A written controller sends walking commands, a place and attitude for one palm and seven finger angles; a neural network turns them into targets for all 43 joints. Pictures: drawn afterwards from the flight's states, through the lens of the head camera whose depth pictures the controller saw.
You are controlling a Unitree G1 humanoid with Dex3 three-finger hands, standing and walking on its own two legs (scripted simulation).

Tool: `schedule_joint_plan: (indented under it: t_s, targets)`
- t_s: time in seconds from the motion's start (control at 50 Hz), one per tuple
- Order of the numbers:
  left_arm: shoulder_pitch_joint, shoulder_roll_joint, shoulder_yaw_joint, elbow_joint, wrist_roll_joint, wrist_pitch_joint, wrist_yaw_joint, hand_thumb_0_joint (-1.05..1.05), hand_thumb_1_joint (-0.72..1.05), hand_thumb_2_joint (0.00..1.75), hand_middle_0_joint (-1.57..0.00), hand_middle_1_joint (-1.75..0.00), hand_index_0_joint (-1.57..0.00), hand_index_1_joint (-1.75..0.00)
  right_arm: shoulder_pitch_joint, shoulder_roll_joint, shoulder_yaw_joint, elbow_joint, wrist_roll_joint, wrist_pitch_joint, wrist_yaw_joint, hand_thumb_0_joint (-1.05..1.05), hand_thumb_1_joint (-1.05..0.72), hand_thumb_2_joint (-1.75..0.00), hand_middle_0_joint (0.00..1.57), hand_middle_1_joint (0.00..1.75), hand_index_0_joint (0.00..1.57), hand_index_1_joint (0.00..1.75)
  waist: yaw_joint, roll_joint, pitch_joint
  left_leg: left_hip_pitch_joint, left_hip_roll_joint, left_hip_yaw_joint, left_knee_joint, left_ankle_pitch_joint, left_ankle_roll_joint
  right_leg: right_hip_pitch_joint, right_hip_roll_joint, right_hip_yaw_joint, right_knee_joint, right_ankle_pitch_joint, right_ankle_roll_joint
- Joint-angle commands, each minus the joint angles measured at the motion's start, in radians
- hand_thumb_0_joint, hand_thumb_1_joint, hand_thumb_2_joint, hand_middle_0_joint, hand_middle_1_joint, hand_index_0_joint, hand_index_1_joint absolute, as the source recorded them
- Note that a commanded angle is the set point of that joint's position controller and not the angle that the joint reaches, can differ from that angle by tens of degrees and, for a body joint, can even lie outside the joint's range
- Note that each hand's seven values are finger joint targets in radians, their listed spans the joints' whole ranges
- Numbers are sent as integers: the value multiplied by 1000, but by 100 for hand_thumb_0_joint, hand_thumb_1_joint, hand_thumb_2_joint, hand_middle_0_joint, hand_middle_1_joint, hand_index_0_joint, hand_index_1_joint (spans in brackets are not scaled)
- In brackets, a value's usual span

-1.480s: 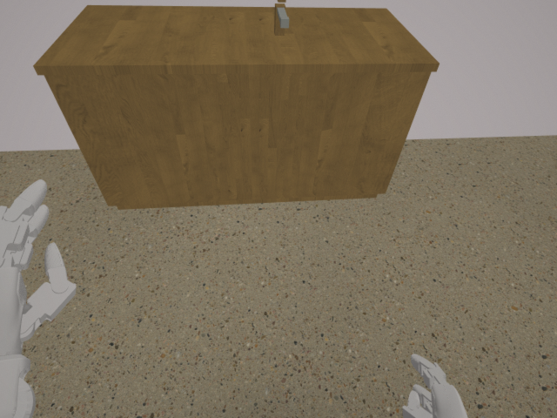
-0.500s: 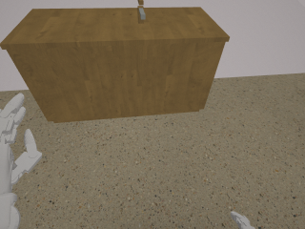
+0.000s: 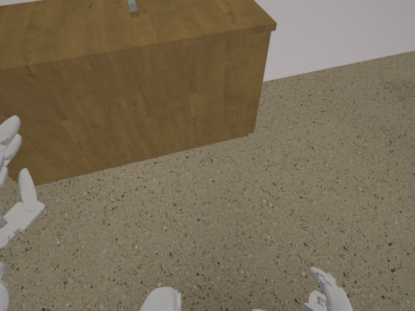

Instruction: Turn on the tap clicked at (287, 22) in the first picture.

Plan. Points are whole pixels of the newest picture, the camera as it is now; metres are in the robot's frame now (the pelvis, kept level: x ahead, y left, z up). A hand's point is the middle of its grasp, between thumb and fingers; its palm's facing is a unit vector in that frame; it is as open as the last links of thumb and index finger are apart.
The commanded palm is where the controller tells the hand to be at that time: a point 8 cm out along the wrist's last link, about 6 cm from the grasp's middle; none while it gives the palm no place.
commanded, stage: walk to a spot facing it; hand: left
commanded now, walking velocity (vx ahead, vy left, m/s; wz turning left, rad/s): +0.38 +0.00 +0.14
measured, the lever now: (132, 6) +1.07 +0.32 +0.09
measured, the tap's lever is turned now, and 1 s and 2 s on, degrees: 0 0 0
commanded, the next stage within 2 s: turn to face it in 0.64 s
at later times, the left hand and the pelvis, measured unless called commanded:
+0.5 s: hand (77, 114) +0.37 +0.22 +0.20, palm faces +0.41 -0.79 -0.45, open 7.5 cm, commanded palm +0.32 +0.27 +0.19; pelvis +0.16 -0.01 +0.01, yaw +0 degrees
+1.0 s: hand (95, 74) +0.49 +0.24 +0.19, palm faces +0.52 -0.74 -0.41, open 7.4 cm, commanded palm +0.42 +0.26 +0.19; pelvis +0.29 -0.03 +0.00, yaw +7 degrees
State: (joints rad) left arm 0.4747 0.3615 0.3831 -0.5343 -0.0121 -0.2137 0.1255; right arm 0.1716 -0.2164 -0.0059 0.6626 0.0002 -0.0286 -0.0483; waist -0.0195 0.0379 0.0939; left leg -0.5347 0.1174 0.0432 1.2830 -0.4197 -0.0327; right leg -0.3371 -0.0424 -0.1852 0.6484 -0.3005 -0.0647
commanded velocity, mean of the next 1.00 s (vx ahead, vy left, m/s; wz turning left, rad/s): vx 0.22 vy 0.00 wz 0.08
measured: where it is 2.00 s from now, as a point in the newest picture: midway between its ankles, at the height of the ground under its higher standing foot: (230, 277)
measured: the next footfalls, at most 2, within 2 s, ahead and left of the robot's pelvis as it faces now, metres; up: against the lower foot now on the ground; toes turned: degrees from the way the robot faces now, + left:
left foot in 0.24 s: +0.21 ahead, +0.15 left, +0.00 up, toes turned +12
right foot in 0.54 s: +0.26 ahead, -0.14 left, +0.00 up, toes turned -9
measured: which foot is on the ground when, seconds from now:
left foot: up 0.00-0.22, down 0.24-0.56, up 0.58-0.88, down 0.90-1.00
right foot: down 0.00-0.24, up 0.26-0.52, down 0.54-0.90, up 0.92-1.00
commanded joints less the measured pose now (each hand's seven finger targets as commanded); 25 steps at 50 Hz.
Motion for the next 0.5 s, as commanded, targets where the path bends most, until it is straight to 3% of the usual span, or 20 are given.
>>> schedule_joint_plan:
  t_s: [0.0, 0.04, 0.08, 0.1, 0.14, 0.18, 0.2, 0.22, 0.24, 0.26, 0.28, 0.3, 0.34, 0.38, 0.42, 0.48]
  targets:
    - [-6, 196, 154, -250, -13, -79, 46, 0, 90, 90, -20, -30, -20, -30, -73, -69, -33, -175, -4, -42, -16, 0, -90, -90, 20, 30, 20, 30, 1, -133, -199, -85, 66, -18, -252, 63, 2, 192, -295, 258, -330, 195, -109]
    - [13, 194, 157, -214, -15, -71, 56, 0, 90, 90, -20, -30, -20, -30, -62, -65, -30, -190, -7, -47, -19, 0, -90, -90, 20, 30, 20, 30, 26, -160, -190, 8, 26, 74, -429, 117, 15, 165, -262, 208, -327, 176, -97]
    - [-4, 176, 133, -198, -15, -63, 63, 0, 90, 90, -20, -30, -20, -30, -57, -64, -35, -206, -7, -58, -25, 0, -90, -90, 20, 30, 20, 30, 42, -175, -178, 68, -7, 126, -538, 140, 24, 173, -257, 208, -322, 130, -92]
    - [-28, 167, 114, -204, -13, -61, 66, 0, 90, 90, -20, -30, -20, -30, -56, -66, -36, -210, -6, -64, -30, 0, -90, -90, 20, 30, 20, 30, 35, -160, -179, 108, -15, 136, -588, 149, 27, 176, -263, 203, -314, 101, -87]
    - [-66, 166, 100, -186, -10, -55, 71, 0, 90, 90, -20, -30, -20, -30, -37, -68, -37, -212, -8, -68, -37, 0, -90, -90, 20, 30, 20, 30, 31, -155, -155, 206, -43, 175, -693, 203, 30, 149, -229, 178, -278, 39, -63]
    - [-128, 163, 77, -201, -6, -63, 69, 0, 90, 90, -20, -30, -20, -30, -13, -86, -47, -214, -5, -73, -46, 0, -90, -90, 20, 30, 20, 30, 11, -79, -157, 351, -47, 176, -781, 198, 46, 101, -186, 134, -129, 62, -29]
    - [-150, 150, 56, -208, -7, -66, 65, 0, 90, 90, -20, -30, -20, -30, 1, -108, -56, -220, 0, -77, -52, 0, -90, -90, 20, 30, 20, 30, -11, 47, -167, 451, 14, 51, -843, 164, 84, 15, -138, 93, 58, 68, 9]
    - [-155, 155, 76, -216, -11, -73, 68, 0, 90, 90, -20, -30, -20, -30, -7, -125, -60, -223, 2, -79, -47, 0, -90, -90, 20, 30, 20, 30, -5, 248, -202, 581, 205, -271, -931, 205, 173, -157, -24, 39, 314, -92, 67]
    - [-172, 158, 65, -184, -14, -89, 62, 0, 90, 90, -20, -30, -20, -30, -22, -108, -46, -226, -1, -83, -37, 0, -90, -90, 20, 30, 20, 30, -1, 288, -192, 576, 329, -503, -1007, 224, 256, -269, 17, 104, 500, -316, 70]
    - [-168, 203, 90, -143, -6, -85, 52, 0, 90, 90, -20, -30, -20, -30, -42, -102, -40, -207, -7, -86, -32, 0, -90, -90, 20, 30, 20, 30, -2, 256, -170, 491, 371, -548, -1043, 59, 285, -311, -35, 180, 589, -288, 69]
    - [-183, 204, 95, -187, -5, -83, 46, 0, 90, 90, -20, -30, -20, -30, -52, -92, -46, -205, -1, -85, -26, 0, -90, -90, 20, 30, 20, 30, -1, 227, -140, 456, 357, -501, -1042, -14, 294, -349, -65, 203, 611, -248, 74]
    - [-161, 217, 113, -235, -8, -86, 42, 0, 90, 90, -20, -30, -20, -30, -56, -88, -50, -201, 1, -91, -26, 0, -90, -90, 20, 30, 20, 30, 13, 181, -141, 437, 329, -415, -1019, 5, 280, -350, -85, 204, 573, -219, 78]
    - [-93, 165, 94, -288, -11, -86, 42, 0, 90, 90, -20, -30, -20, -30, -49, -85, -48, -197, 2, -104, -17, 0, -90, -90, 20, 30, 20, 30, 25, 195, -151, 353, 261, -217, -1025, 22, 227, -258, -85, 142, 454, -145, 84]
    - [-52, 150, 99, -274, -16, -82, 46, 0, 90, 90, -20, -30, -20, -30, -44, -86, -43, -195, -2, -115, -14, 0, -90, -90, 20, 30, 20, 30, 25, 220, -159, 265, 224, -101, -1039, 26, 196, -115, -72, 84, 282, -97, 88]
    - [-41, 143, 101, -231, -19, -76, 48, 0, 90, 90, -20, -30, -20, -30, -35, -83, -39, -197, -1, -122, -19, 0, -90, -90, 20, 30, 20, 30, 19, 228, -155, 250, 199, -31, -1014, 31, 170, -27, -37, 16, 135, -89, 101]
    - [-71, 122, 84, -145, -14, -57, 50, 0, 90, 90, -20, -30, -20, -30, -23, -81, -41, -189, 3, -109, -28, 0, -90, -90, 20, 30, 20, 30, 25, 147, -180, 222, 146, 35, -850, 5, 124, 139, 14, -51, -80, -6, 108]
